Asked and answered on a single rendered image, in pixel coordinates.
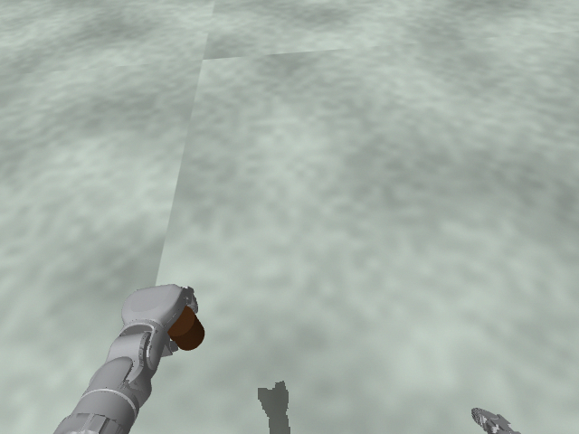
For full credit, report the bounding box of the left robot hand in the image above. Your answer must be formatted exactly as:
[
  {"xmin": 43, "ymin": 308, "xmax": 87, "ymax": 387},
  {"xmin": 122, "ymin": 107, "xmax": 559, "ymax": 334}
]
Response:
[{"xmin": 121, "ymin": 284, "xmax": 198, "ymax": 357}]

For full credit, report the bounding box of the right robot hand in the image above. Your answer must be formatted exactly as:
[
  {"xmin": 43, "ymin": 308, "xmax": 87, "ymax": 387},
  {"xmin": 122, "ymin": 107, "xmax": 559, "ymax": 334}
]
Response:
[{"xmin": 471, "ymin": 408, "xmax": 521, "ymax": 434}]

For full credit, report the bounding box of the left robot arm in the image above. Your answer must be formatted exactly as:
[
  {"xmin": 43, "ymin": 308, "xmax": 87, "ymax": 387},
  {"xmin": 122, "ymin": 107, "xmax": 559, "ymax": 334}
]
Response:
[{"xmin": 53, "ymin": 319, "xmax": 166, "ymax": 434}]

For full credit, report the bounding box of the tin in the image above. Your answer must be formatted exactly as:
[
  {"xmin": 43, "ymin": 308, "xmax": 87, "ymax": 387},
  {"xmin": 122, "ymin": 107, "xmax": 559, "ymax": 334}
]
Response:
[{"xmin": 167, "ymin": 306, "xmax": 204, "ymax": 351}]

